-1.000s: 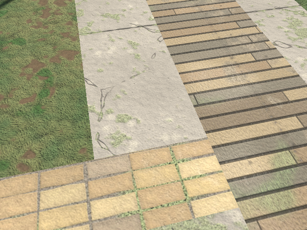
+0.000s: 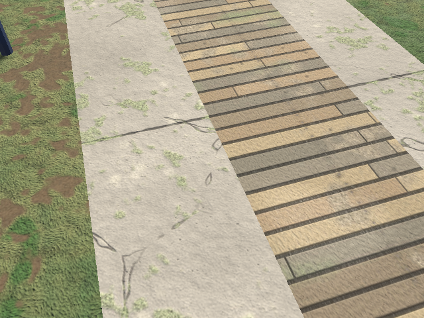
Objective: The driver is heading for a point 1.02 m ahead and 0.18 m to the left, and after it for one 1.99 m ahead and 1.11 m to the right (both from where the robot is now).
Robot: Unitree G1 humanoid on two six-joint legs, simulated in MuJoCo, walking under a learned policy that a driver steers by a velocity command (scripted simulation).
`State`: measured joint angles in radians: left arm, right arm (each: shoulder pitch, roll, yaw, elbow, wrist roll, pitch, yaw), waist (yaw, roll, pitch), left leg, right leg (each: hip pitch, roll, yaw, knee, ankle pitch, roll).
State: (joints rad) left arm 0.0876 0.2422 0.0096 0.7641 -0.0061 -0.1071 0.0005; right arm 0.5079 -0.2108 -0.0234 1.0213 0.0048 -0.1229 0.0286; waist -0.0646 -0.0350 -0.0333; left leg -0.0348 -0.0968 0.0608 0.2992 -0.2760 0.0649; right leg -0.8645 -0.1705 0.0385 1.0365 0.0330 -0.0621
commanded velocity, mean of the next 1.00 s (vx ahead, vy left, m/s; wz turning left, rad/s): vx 0.50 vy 0.00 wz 0.55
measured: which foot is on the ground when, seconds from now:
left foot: down 0.00-0.22, up 0.24-0.62, down 0.64-1.00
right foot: up 0.00-0.18, down 0.20-0.62, up 0.64-1.00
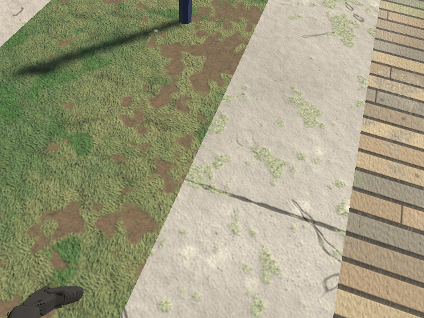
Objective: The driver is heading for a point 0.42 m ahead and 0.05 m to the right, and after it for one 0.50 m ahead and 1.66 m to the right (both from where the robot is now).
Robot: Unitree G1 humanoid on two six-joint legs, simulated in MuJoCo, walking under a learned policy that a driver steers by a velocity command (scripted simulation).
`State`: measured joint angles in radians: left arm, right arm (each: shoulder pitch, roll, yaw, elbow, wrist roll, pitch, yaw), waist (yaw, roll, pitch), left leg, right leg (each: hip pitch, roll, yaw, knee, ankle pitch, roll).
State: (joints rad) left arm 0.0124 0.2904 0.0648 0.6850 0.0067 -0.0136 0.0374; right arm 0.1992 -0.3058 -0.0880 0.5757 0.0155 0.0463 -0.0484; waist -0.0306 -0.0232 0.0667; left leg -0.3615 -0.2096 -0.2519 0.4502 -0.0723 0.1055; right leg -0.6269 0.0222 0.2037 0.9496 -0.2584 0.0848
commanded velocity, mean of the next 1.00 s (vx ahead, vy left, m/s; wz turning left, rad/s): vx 0.54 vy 0.00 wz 0.02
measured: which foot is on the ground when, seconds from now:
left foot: down 0.00-0.24, up 0.26-0.70, down 0.72-1.00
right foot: up 0.00-0.22, down 0.24-0.72, up 0.74-1.00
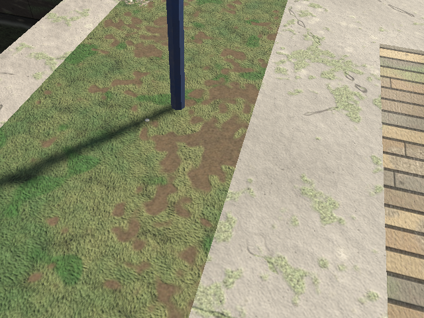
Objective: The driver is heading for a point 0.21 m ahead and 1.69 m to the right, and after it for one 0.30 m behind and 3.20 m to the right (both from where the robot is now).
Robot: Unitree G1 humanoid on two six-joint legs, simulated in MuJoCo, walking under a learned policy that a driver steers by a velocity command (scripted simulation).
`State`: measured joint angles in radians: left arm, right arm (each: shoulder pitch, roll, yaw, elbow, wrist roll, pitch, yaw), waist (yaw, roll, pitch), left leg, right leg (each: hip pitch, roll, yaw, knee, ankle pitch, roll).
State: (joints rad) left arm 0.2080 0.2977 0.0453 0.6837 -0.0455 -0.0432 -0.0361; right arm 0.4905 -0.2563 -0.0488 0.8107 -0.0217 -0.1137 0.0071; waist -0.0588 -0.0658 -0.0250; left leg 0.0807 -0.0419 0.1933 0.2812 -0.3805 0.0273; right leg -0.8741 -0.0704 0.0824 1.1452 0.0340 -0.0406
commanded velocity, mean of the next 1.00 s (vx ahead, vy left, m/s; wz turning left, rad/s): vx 0.57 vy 0.00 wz -0.93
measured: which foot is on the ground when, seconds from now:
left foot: down 0.00-0.16, up 0.18-0.56, down 0.58-1.00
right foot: up 0.00-0.16, down 0.18-0.58, up 0.60-1.00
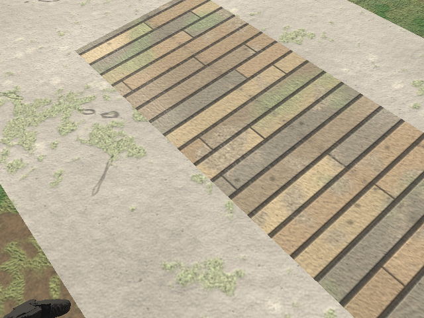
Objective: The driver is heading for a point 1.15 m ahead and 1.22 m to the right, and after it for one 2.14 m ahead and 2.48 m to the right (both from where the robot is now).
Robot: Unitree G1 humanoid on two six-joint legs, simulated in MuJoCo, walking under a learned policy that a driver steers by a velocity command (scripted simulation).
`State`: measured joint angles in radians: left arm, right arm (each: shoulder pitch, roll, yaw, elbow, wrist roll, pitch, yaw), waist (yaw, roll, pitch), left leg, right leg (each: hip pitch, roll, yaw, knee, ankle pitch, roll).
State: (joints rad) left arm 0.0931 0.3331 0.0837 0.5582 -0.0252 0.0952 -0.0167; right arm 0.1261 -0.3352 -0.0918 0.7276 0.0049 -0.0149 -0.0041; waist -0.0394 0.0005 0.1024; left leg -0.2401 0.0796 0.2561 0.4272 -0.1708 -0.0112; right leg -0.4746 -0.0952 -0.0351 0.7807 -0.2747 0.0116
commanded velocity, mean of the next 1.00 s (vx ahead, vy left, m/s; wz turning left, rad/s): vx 0.59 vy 0.00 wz -1.00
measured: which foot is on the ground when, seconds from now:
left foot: down 0.00-0.04, up 0.06-0.44, down 0.46-0.94, up 0.96-1.00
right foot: up 0.00-0.02, down 0.04-0.46, up 0.48-0.90, down 0.92-1.00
